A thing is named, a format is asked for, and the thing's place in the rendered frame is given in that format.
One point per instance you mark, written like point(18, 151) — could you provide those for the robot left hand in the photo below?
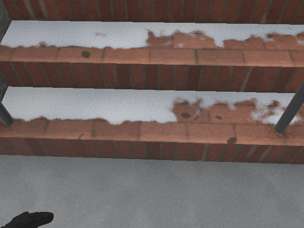
point(30, 220)

